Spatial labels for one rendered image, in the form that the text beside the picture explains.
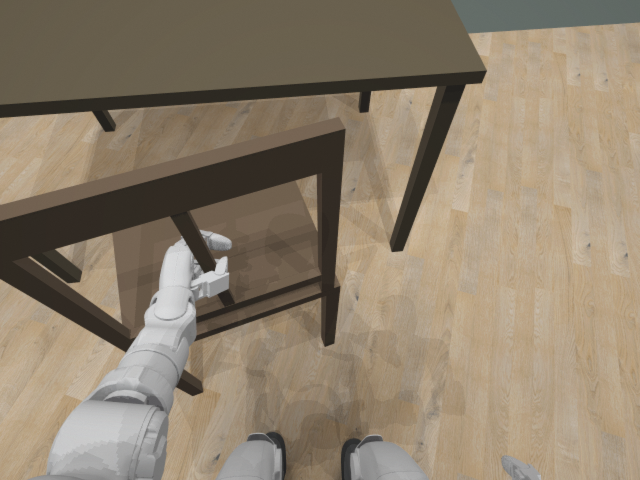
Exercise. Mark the left robot shin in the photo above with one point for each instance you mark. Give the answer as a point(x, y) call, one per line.
point(259, 436)

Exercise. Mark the robot shin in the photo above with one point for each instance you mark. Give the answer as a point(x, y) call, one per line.
point(259, 436)
point(369, 438)

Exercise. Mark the robot right hand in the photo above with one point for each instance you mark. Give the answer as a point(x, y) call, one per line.
point(519, 470)

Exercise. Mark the table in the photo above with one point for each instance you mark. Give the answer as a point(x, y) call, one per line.
point(68, 56)

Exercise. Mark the left robot upper arm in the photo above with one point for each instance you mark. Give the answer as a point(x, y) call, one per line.
point(106, 440)

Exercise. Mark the chair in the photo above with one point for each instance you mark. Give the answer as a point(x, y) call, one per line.
point(245, 192)

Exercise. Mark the robot left hand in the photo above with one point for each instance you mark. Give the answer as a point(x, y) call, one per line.
point(180, 269)

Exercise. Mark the right robot shin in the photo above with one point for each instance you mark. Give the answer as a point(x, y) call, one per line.
point(369, 438)

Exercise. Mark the left robot forearm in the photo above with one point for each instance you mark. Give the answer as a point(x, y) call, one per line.
point(151, 368)

